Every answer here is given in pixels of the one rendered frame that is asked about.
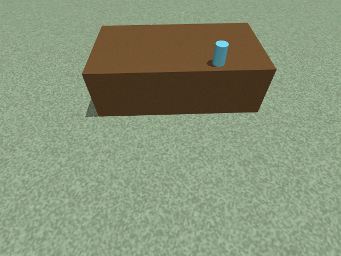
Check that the can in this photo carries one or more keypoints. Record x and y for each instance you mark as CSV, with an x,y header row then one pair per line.
x,y
220,52

